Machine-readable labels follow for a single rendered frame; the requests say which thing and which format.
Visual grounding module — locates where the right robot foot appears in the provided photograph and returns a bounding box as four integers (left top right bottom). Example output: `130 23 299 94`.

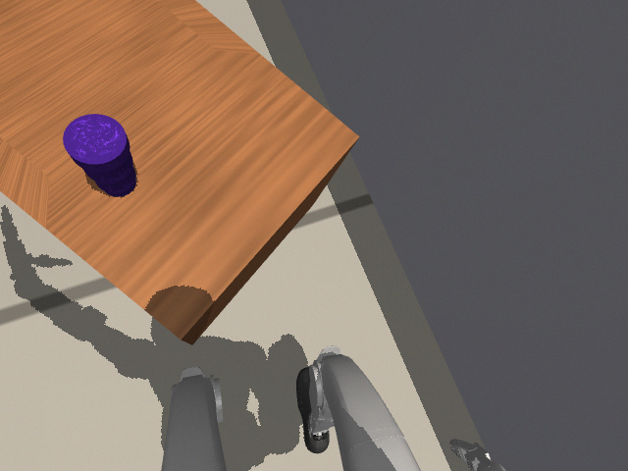
296 367 330 453

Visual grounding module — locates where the cup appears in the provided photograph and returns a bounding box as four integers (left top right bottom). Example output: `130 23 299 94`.
63 114 136 197

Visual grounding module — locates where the right robot hand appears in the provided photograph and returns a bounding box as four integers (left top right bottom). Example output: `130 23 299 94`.
449 439 506 471

